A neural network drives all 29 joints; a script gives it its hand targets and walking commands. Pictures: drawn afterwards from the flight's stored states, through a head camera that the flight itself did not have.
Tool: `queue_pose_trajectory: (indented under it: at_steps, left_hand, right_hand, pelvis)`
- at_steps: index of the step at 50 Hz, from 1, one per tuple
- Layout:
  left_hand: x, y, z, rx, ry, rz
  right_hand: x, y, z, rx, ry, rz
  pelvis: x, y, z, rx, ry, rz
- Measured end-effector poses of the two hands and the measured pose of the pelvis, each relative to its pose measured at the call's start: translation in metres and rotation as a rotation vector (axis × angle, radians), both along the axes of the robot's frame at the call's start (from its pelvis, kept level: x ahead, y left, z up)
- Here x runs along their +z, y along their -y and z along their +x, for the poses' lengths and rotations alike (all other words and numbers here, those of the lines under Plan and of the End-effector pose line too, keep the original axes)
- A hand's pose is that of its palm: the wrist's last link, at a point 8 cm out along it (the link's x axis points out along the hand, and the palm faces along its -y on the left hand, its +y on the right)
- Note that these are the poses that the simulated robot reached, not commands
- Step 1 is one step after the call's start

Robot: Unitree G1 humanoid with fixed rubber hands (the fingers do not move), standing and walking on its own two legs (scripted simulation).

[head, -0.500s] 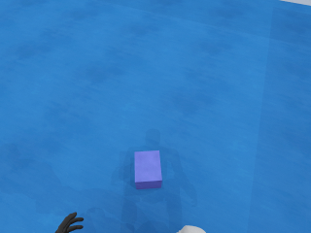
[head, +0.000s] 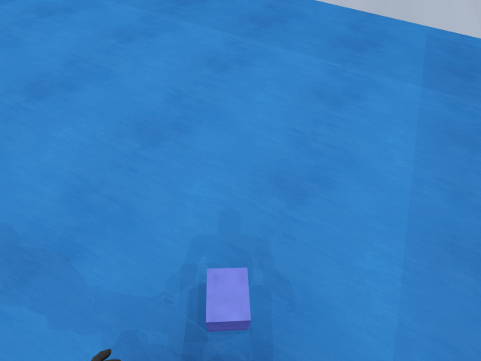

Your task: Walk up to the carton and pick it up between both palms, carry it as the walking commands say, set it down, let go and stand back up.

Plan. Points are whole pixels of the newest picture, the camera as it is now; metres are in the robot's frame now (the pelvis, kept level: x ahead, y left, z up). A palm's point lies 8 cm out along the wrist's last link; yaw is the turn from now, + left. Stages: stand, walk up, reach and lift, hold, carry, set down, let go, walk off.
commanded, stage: walk up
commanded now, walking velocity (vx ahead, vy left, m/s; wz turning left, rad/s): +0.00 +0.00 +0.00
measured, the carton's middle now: (227, 299) +0.40 +0.03 -0.69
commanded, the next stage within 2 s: none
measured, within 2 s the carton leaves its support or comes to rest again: neither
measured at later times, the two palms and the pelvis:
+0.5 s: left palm out of the picture +0.03 +0.31 -0.14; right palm out of the picture +0.02 -0.19 -0.11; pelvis -0.04 +0.05 +0.00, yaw +1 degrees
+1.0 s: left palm out of the picture +0.00 +0.29 -0.12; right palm out of the picture -0.01 -0.19 -0.13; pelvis -0.07 +0.04 +0.01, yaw -1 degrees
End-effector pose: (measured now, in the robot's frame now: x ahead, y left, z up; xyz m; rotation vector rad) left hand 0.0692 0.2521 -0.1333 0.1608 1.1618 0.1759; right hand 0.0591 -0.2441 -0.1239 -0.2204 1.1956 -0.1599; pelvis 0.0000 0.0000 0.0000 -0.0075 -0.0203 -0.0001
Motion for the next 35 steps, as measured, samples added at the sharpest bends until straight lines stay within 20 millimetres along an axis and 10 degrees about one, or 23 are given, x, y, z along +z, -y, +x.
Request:
queue_pose_trajectory:
  at_steps: [13, 24, 35]
  left_hand:
    - [0.013, -0.011, 0.001, 0.011, 0.004, 0.063]
    - [-0.002, -0.052, -0.04, 0.042, -0.03, 0.006]
    - [0.003, -0.054, -0.06, 0.017, -0.047, -0.013]
  right_hand:
    - [-0.011, -0.005, -0.006, -0.001, -0.055, 0.03]
    - [0.006, -0.05, -0.034, 0.017, -0.042, -0.015]
    - [0.012, -0.063, -0.056, -0.005, -0.01, 0.007]
  pelvis:
    - [0.001, -0.003, -0.001, 0.006, -0.003, 0.007]
    - [0.002, -0.051, -0.036, 0.026, 0.002, -0.031]
    - [0.009, -0.055, -0.058, 0.001, -0.014, -0.023]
